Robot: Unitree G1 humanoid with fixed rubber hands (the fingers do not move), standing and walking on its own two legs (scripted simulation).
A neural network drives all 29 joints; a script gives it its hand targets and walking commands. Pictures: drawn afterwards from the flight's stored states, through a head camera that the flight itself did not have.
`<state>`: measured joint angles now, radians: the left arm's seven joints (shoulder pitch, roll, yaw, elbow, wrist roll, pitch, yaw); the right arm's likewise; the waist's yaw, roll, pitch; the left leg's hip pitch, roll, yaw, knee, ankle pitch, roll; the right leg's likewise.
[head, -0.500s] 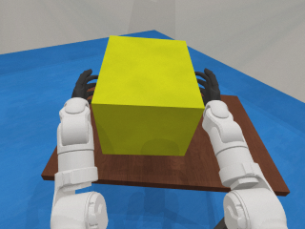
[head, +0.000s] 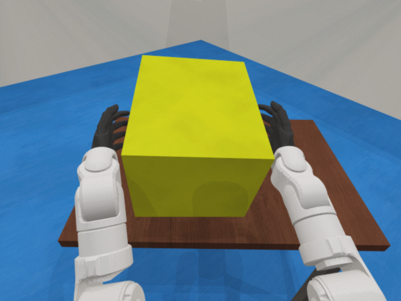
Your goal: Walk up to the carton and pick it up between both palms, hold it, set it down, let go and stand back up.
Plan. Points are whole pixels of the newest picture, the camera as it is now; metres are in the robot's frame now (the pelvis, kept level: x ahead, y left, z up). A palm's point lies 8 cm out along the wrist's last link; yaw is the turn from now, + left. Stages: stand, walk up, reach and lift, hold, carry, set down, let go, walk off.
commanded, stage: hold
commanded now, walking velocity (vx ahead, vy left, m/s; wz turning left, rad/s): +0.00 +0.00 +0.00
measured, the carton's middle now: (192, 134) +0.43 +0.01 +0.15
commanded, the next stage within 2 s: none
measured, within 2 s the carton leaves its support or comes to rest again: neither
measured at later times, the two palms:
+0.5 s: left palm (100, 141) +0.36 +0.18 +0.19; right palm (270, 130) +0.37 -0.14 +0.20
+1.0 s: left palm (103, 149) +0.33 +0.17 +0.20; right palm (280, 141) +0.35 -0.15 +0.19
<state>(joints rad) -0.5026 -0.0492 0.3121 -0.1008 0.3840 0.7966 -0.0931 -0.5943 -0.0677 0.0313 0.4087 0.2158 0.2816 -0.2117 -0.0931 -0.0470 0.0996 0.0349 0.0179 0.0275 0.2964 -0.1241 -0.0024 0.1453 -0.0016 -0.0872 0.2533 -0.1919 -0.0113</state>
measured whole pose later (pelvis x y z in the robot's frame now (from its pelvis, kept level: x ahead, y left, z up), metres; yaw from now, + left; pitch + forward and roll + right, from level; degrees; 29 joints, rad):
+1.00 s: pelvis -0.01 -0.01 +0.00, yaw +0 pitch -11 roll +0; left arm -0.56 -0.03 0.35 -0.02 0.39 0.79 -0.12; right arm -0.65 -0.04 0.00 0.46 0.18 0.30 -0.22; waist -0.08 -0.06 0.09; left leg 0.02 0.03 0.03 0.28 -0.10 -0.01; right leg 0.11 0.01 -0.09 0.27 -0.19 -0.02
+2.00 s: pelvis -0.02 -0.01 +0.00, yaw +0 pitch -10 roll +0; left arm -0.67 0.00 0.39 0.14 0.40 0.75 -0.14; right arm -0.73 0.00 -0.08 0.58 0.10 0.29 -0.21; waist -0.05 -0.09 0.05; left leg -0.02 0.03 0.03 0.27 -0.08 0.01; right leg 0.06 0.01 -0.09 0.29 -0.18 -0.03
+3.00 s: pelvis -0.01 +0.00 +0.00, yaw +0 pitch -8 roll +0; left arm -0.69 0.02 0.37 0.18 0.41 0.73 -0.13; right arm -0.78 0.00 -0.12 0.63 0.09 0.27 -0.20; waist -0.06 -0.10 0.03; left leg -0.04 0.02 0.03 0.27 -0.09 0.00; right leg 0.05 0.00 -0.09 0.27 -0.18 -0.02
